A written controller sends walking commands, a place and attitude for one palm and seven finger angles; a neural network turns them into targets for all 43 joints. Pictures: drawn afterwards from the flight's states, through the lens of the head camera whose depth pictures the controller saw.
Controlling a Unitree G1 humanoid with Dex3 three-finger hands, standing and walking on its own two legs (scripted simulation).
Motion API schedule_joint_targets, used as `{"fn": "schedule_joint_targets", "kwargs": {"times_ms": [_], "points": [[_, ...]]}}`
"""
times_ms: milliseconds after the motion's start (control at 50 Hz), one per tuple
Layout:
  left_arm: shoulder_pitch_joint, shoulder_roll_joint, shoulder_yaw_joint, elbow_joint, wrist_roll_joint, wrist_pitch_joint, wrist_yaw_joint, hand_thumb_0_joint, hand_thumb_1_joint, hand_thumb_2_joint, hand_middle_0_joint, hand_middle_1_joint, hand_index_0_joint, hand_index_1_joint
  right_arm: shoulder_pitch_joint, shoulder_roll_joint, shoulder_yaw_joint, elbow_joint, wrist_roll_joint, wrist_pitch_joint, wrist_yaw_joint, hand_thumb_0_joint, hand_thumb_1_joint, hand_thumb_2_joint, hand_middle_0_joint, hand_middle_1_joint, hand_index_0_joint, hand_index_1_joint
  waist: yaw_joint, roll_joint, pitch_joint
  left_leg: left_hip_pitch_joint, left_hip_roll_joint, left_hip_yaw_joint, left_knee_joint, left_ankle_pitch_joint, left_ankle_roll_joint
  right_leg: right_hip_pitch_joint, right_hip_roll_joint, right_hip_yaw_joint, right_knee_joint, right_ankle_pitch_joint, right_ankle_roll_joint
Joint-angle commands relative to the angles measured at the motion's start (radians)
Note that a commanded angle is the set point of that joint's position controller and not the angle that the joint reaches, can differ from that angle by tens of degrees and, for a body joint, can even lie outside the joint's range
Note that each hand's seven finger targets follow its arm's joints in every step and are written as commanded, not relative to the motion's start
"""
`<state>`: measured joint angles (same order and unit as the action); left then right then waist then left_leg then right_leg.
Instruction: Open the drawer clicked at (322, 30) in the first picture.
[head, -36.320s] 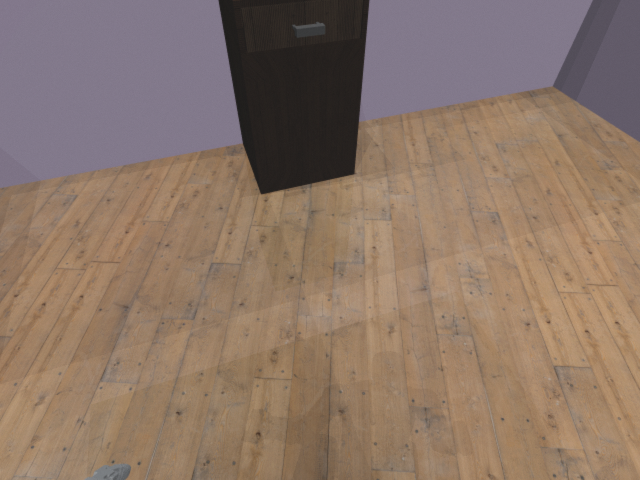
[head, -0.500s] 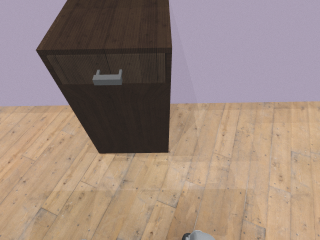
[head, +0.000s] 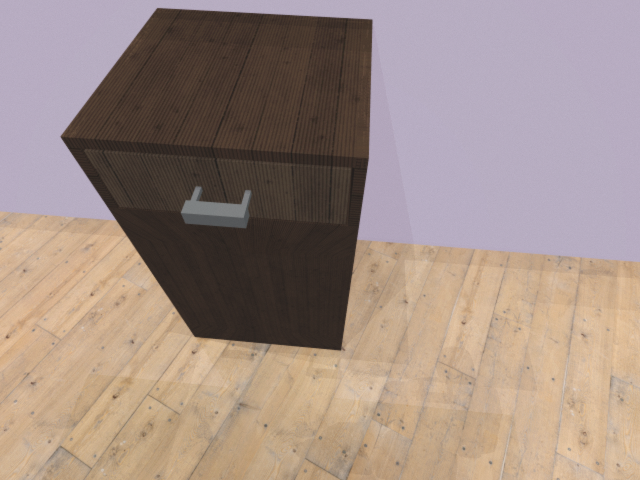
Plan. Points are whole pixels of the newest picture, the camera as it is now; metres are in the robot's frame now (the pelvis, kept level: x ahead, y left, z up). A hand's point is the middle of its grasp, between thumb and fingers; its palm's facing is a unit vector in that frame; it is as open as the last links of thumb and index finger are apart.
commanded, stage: come to a stop and stand still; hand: left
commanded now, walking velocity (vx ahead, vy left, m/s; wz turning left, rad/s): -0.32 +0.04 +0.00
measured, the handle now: (219, 203) +0.52 +0.22 -0.03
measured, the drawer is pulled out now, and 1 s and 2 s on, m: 0.00 0.00 0.00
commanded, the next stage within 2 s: look again from close up in 1.26 s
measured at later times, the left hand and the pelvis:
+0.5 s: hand out of the picture +0.08 +0.22 -0.16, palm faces -0.01 -0.96 -0.29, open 7.4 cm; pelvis +0.01 +0.02 -0.01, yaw -2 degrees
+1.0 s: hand out of the picture +0.01 +0.20 -0.16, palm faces -0.03 -0.97 -0.24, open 7.4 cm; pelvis -0.03 +0.01 +0.00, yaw -2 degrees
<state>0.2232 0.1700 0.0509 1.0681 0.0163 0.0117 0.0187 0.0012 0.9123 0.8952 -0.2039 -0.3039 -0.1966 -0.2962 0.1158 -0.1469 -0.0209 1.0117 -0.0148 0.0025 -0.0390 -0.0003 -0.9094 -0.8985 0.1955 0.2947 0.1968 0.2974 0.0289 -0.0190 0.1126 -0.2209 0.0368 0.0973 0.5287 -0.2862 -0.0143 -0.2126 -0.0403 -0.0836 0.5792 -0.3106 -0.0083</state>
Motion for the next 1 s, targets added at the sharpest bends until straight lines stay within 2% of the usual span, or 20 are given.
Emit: {"fn": "schedule_joint_targets", "kwargs": {"times_ms": [0, 20, 40, 60, 100, 180, 240, 300, 320, 340, 360, 380, 400, 420, 480, 540, 580, 680, 800, 980], "points": [[0.07, 0.181, 0.045, -0.091, 0.008, -0.002, 0.012, 0.0, 0.9, 0.9, -0.2, -0.3, -0.2, -0.3, 0.084, -0.201, -0.081, -0.043, 0.007, 0.035, -0.023, 0.0, -0.9, -0.9, 0.2, 0.3, 0.2, 0.3, -0.028, -0.054, -0.184, 0.11, 0.113, -0.025, 0.137, 0.688, 0.023, 0.028, -0.131, 0.117, -0.029, 0.85, -0.047], [0.082, 0.206, 0.05, -0.092, 0.01, -0.005, 0.015, 0.0, 0.9, 0.9, -0.2, -0.3, -0.2, -0.3, 0.061, -0.178, -0.077, -0.059, 0.008, 0.039, -0.015, 0.0, -0.9, -0.9, 0.2, 0.3, 0.2, 0.3, -0.008, -0.163, -0.193, -0.02, 0.039, 0.003, 0.252, 0.317, -0.007, 0.128, -0.207, 0.184, -0.066, 1.101, -0.101], [0.111, 0.223, 0.053, -0.079, 0.013, -0.004, 0.018, 0.0, 0.9, 0.9, -0.2, -0.3, -0.2, -0.3, 0.004, -0.141, -0.068, -0.083, 0.013, 0.044, -0.004, 0.0, -0.9, -0.9, 0.2, 0.3, 0.2, 0.3, 0.03, -0.234, -0.177, -0.177, -0.05, -0.016, 0.401, -0.254, -0.025, 0.216, -0.31, 0.27, -0.108, 1.336, -0.182], [0.123, 0.211, 0.053, -0.08, 0.013, 0.004, 0.027, 0.0, 0.9, 0.9, -0.2, -0.3, -0.2, -0.3, -0.029, -0.126, -0.063, -0.095, 0.011, 0.049, -0.004, 0.0, -0.9, -0.9, 0.2, 0.3, 0.2, 0.3, 0.049, -0.208, -0.176, -0.228, -0.057, -0.082, 0.51, -0.341, -0.013, 0.241, -0.346, 0.28, -0.117, 1.336, -0.212], [0.062, 0.222, 0.056, -0.103, 0.011, 0.009, 0.03, 0.0, 0.9, 0.9, -0.2, -0.3, -0.2, -0.3, -0.063, -0.113, -0.059, -0.094, 0.014, 0.059, 0.007, 0.0, -0.9, -0.9, 0.2, 0.3, 0.2, 0.3, 0.024, -0.139, -0.148, -0.3, -0.048, -0.113, 0.536, -0.292, -0.024, 0.291, -0.289, 0.213, -0.12, 1.164, -0.2], [0.027, 0.217, 0.052, -0.129, 0.01, 0.003, 0.034, 0.0, 0.9, 0.9, -0.2, -0.3, -0.2, -0.3, -0.06, -0.117, -0.052, -0.083, 0.009, 0.064, 0.027, 0.0, -0.9, -0.9, 0.2, 0.3, 0.2, 0.3, 0.014, -0.148, -0.15, -0.227, -0.038, -0.098, 0.406, -0.191, -0.035, 0.25, -0.257, 0.178, -0.157, 0.94, -0.179], [0.014, 0.235, 0.054, -0.133, 0.013, -0.002, 0.032, 0.0, 0.9, 0.9, -0.2, -0.3, -0.2, -0.3, -0.038, -0.125, -0.047, -0.086, 0.008, 0.056, 0.032, 0.0, -0.9, -0.9, 0.2, 0.3, 0.2, 0.3, 0.004, -0.137, -0.134, -0.17, -0.036, -0.081, 0.246, -0.154, -0.029, 0.226, -0.25, 0.182, -0.157, 0.866, -0.174], [-0.004, 0.224, 0.046, -0.124, 0.004, -0.005, 0.031, 0.0, 0.9, 0.9, -0.2, -0.3, -0.2, -0.3, 0.044, -0.136, -0.042, -0.061, 0.004, 0.037, 0.029, 0.0, -0.9, -0.9, 0.2, 0.3, 0.2, 0.3, -0.031, -0.121, -0.137, -0.034, -0.031, -0.067, -0.017, 0.038, -0.019, 0.18, -0.196, 0.157, -0.105, 0.747, -0.118], [-0.011, 0.213, 0.04, -0.125, -0.003, -0.006, 0.029, 0.0, 0.9, 0.9, -0.2, -0.3, -0.2, -0.3, 0.087, -0.157, -0.044, -0.045, 0.0, 0.027, 0.028, 0.0, -0.9, -0.9, 0.2, 0.3, 0.2, 0.3, -0.049, -0.071, -0.155, 0.077, 0.004, -0.078, -0.127, 0.249, -0.004, 0.121, -0.164, 0.136, -0.052, 0.649, -0.075], [0.021, 0.171, 0.03, -0.134, -0.008, -0.002, 0.027, 0.0, 0.9, 0.9, -0.2, -0.3, -0.2, -0.3, 0.119, -0.226, -0.05, -0.047, -0.01, 0.016, 0.025, 0.0, -0.9, -0.9, 0.2, 0.3, 0.2, 0.3, -0.041, 0.092, -0.2, 0.187, 0.171, -0.253, -0.115, 0.601, 0.07, 0.003, -0.075, 0.07, 0.029, 0.352, -0.01], [0.05, 0.225, -0.014, -0.21, -0.006, -0.029, 0.027, 0.0, 0.9, 0.9, -0.2, -0.3, -0.2, -0.3, 0.171, -0.255, -0.067, -0.142, -0.01, -0.006, 0.027, 0.0, -0.9, -0.9, 0.2, 0.3, 0.2, 0.3, -0.059, 0.214, -0.295, 0.329, 0.162, -0.235, -0.083, 0.858, 0.082, -0.042, -0.021, 0.063, 0.066, 0.018, -0.013], [0.035, 0.143, 0.001, -0.246, -0.001, -0.023, 0.027, 0.0, 0.9, 0.9, -0.2, -0.3, -0.2, -0.3, 0.153, -0.299, -0.071, -0.179, -0.015, -0.02, 0.017, 0.0, -0.9, -0.9, 0.2, 0.3, 0.2, 0.3, -0.062, 0.35, -0.357, 0.319, 0.209, -0.242, -0.039, 0.899, 0.097, -0.18, 0.019, 0.045, 0.127, -0.153, 0.0], [0.023, 0.157, -0.006, -0.247, 0.006, -0.01, 0.027, 0.0, 0.9, 0.9, -0.2, -0.3, -0.2, -0.3, 0.148, -0.254, -0.073, -0.185, -0.023, -0.01, 0.002, 0.0, -0.9, -0.9, 0.2, 0.3, 0.2, 0.3, -0.061, 0.438, -0.349, 0.361, 0.201, -0.269, 0.012, 1.07, 0.123, -0.224, 0.028, 0.065, 0.134, -0.175, -0.007], [0.022, 0.151, -0.004, -0.239, 0.009, -0.003, 0.025, 0.0, 0.9, 0.9, -0.2, -0.3, -0.2, -0.3, 0.163, -0.235, -0.069, -0.192, -0.018, -0.005, -0.009, 0.0, -0.9, -0.9, 0.2, 0.3, 0.2, 0.3, -0.068, 0.411, -0.3, 0.323, 0.201, -0.256, 0.019, 1.116, 0.13, -0.245, 0.03, 0.069, 0.152, -0.186, -0.015], [0.079, 0.145, -0.002, -0.232, 0.009, -0.002, 0.011, 0.0, 0.9, 0.9, -0.2, -0.3, -0.2, -0.3, 0.151, -0.223, -0.062, -0.236, -0.011, 0.0, -0.009, 0.0, -0.9, -0.9, 0.2, 0.3, 0.2, 0.3, -0.021, 0.087, -0.227, 0.149, 0.153, -0.193, 0.076, 0.777, 0.107, -0.11, 0.019, 0.05, -0.051, 0.083, -0.02], [0.044, 0.204, 0.003, -0.246, 0.01, -0.009, 0.014, 0.0, 0.9, 0.9, -0.2, -0.3, -0.2, -0.3, 0.186, -0.156, -0.049, -0.238, -0.007, -0.002, -0.003, 0.0, -0.9, -0.9, 0.2, 0.3, 0.2, 0.3, -0.049, -0.181, -0.144, -0.089, -0.016, -0.089, 0.096, 0.114, 0.034, -0.029, -0.145, 0.247, -0.079, 0.419, -0.107], [0.027, 0.21, -0.005, -0.245, 0.006, -0.011, 0.021, 0.0, 0.9, 0.9, -0.2, -0.3, -0.2, -0.3, 0.202, -0.124, -0.037, -0.215, -0.01, 0.004, 0.004, 0.0, -0.9, -0.9, 0.2, 0.3, 0.2, 0.3, -0.057, -0.132, -0.118, -0.055, -0.021, -0.083, 0.053, 0.03, 0.035, -0.084, -0.162, 0.269, -0.099, 0.351, -0.118], [0.03, 0.179, -0.023, -0.226, -0.002, 0.0, 0.019, 0.0, 0.9, 0.9, -0.2, -0.3, -0.2, -0.3, 0.214, -0.158, -0.028, -0.161, -0.011, -0.013, 0.014, 0.0, -0.9, -0.9, 0.2, 0.3, 0.2, 0.3, -0.032, 0.023, -0.053, -0.075, 0.055, -0.171, -0.098, 0.099, 0.061, -0.109, -0.029, 0.161, -0.096, 0.011, -0.031], [0.053, 0.161, -0.028, -0.177, -0.003, -0.004, 0.015, 0.0, 0.9, 0.9, -0.2, -0.3, -0.2, -0.3, 0.239, -0.152, -0.019, -0.107, -0.01, -0.015, 0.015, 0.0, -0.9, -0.9, 0.2, 0.3, 0.2, 0.3, -0.031, 0.005, -0.028, -0.106, 0.048, -0.172, -0.169, -0.065, 0.054, -0.102, -0.035, 0.179, -0.164, -0.071, -0.03], [0.106, 0.119, -0.036, -0.089, -0.003, -0.016, 0.013, 0.0, 0.9, 0.9, -0.2, -0.3, -0.2, -0.3, 0.287, -0.13, -0.011, -0.023, -0.006, -0.016, 0.013, 0.0, -0.9, -0.9, 0.2, 0.3, 0.2, 0.3, -0.04, 0.026, -0.047, -0.05, 0.053, -0.162, -0.19, -0.063, 0.047, -0.12, -0.041, 0.188, -0.222, -0.083, -0.027]]}}
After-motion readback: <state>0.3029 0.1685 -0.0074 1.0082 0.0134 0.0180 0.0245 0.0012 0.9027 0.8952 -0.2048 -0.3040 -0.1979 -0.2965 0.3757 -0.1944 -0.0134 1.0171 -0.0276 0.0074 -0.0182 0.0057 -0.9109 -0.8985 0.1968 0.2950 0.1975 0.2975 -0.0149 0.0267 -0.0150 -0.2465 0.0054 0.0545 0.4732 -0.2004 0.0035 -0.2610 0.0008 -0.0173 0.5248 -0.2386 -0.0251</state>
